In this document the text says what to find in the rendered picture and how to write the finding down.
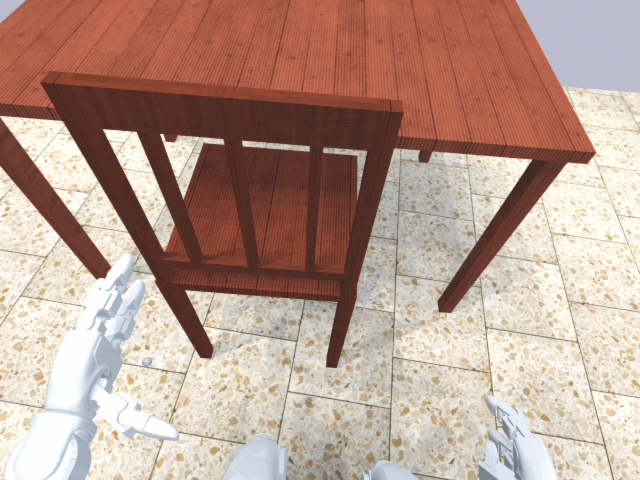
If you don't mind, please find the left robot thigh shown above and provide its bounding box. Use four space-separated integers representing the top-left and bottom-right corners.
221 440 287 480

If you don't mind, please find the robot right hand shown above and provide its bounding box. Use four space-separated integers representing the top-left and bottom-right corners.
478 395 558 480

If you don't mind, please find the table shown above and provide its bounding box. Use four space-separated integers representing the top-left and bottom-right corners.
0 0 597 313

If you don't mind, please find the robot left hand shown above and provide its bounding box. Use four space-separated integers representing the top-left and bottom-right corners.
44 253 179 441

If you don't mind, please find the robot left shin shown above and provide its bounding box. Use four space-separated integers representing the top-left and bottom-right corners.
253 433 274 442

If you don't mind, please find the robot left forearm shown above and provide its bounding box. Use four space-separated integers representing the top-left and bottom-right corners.
2 410 97 480

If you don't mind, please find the chair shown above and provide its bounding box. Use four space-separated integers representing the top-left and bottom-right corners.
40 71 404 368

